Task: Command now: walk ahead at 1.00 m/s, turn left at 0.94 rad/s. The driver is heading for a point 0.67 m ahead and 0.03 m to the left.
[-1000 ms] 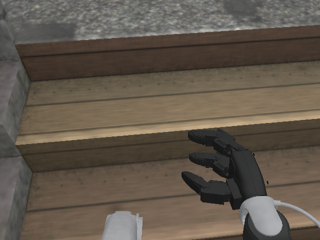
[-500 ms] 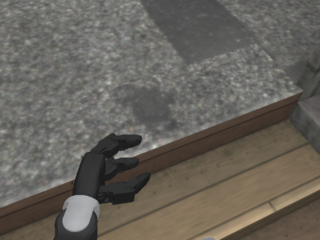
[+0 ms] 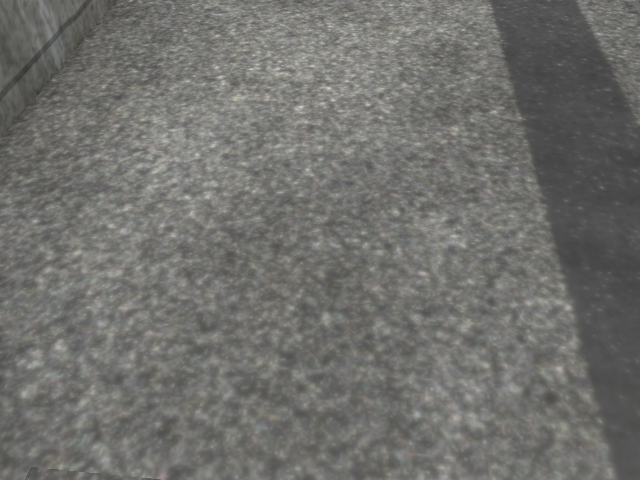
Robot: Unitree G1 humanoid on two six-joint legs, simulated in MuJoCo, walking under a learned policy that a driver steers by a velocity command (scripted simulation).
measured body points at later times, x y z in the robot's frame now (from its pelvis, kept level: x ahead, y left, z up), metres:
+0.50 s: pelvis +0.43 -0.01 +0.22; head +0.42 -0.01 +0.67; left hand +0.28 +0.21 +0.08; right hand +0.76 -0.11 +0.21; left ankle +0.47 +0.13 -0.36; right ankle +0.35 -0.13 -0.49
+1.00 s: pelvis +0.77 +0.07 +0.24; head +0.80 +0.09 +0.69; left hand +0.88 +0.36 +0.15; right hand +0.93 -0.15 +0.12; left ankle +0.71 +0.15 -0.49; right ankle +0.97 -0.01 -0.46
